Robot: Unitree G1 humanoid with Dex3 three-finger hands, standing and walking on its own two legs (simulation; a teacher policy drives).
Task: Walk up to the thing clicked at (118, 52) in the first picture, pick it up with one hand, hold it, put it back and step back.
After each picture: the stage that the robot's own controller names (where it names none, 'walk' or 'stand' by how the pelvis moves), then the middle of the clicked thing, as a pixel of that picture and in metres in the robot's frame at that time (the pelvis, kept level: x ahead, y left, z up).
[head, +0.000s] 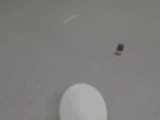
stand; (119, 49) +1.29 -0.45 -0.72
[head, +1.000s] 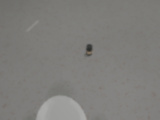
walk; (89, 49) +1.22 -0.03 -0.70
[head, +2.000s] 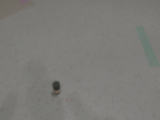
walk; (56, 87) +0.76 +0.23 -0.71
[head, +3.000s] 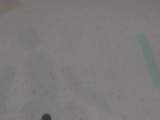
stand; out of the picture +0.42 +0.21 -0.70
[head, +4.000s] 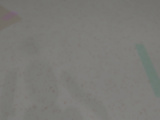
stand; out of the picture +0.37 +0.21 -0.73
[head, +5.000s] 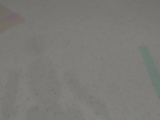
stand; out of the picture +0.36 +0.20 -0.73
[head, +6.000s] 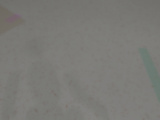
stand; out of the picture +0.36 +0.21 -0.73
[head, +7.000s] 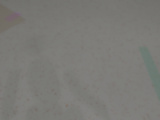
stand; out of the picture +0.35 +0.20 -0.73
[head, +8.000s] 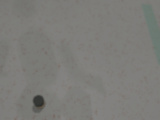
go down; (39, 102) +0.39 +0.22 -0.59
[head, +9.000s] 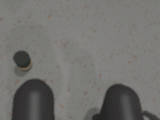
go down; (23, 61) +0.43 +0.26 -0.31
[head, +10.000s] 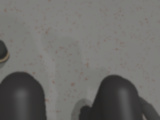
close in; out of the picture +0.42 +0.29 -0.26
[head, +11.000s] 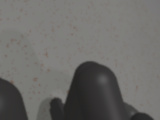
close; out of the picture +0.40 +0.32 -0.21
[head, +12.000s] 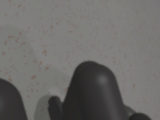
close; out of the picture +0.39 +0.32 -0.22
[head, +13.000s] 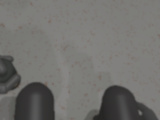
lift; (5, 75) +0.33 +0.25 -0.07
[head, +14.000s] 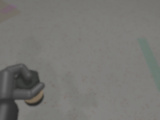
hold; (31, 88) +0.33 +0.17 +0.03
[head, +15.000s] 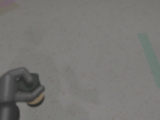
hold; (31, 90) +0.33 +0.17 -0.01
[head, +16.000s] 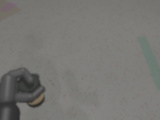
hold; (32, 91) +0.33 +0.17 +0.00
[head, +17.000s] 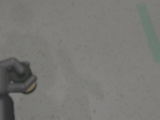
crouch; (24, 79) +0.37 +0.19 -0.06
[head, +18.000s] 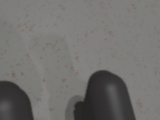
lower; out of the picture +0.45 +0.30 -0.14
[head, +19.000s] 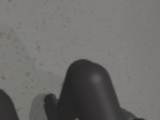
lower; out of the picture +0.41 +0.34 -0.22
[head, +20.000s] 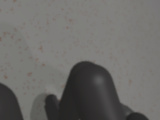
lower; out of the picture +0.40 +0.34 -0.23
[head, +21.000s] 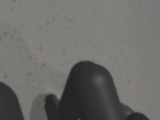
lower; out of the picture +0.40 +0.34 -0.23
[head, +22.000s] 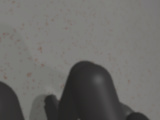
lower; out of the picture +0.40 +0.34 -0.23
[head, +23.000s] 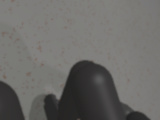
open; out of the picture +0.39 +0.33 -0.23
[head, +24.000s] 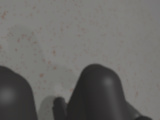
stand; out of the picture +0.41 +0.32 -0.23
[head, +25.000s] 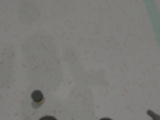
stand; (38, 97) +0.42 +0.24 -0.55
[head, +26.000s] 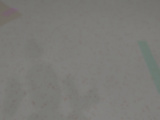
stand; out of the picture +0.39 +0.21 -0.67
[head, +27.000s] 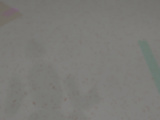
stand; out of the picture +0.39 +0.22 -0.67
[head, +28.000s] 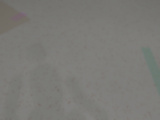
stand; out of the picture +0.40 +0.21 -0.71
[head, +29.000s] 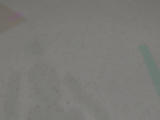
stand; out of the picture +0.39 +0.21 -0.73
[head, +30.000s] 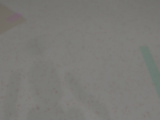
stand; out of the picture +0.37 +0.21 -0.73
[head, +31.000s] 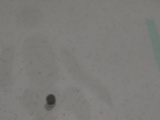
walk; (51, 100) +0.47 +0.16 -0.70
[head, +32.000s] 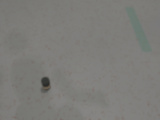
walk; (46, 83) +0.64 +0.25 -0.69
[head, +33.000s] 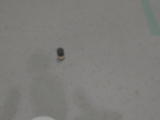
walk; (60, 54) +0.96 +0.22 -0.70
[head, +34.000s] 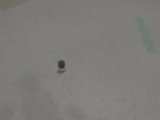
stand; (61, 66) +1.00 +0.18 -0.72
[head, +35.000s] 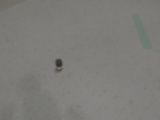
stand; (59, 65) +1.02 +0.20 -0.73
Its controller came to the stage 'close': yes
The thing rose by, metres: 0.70
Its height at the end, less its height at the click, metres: +0.00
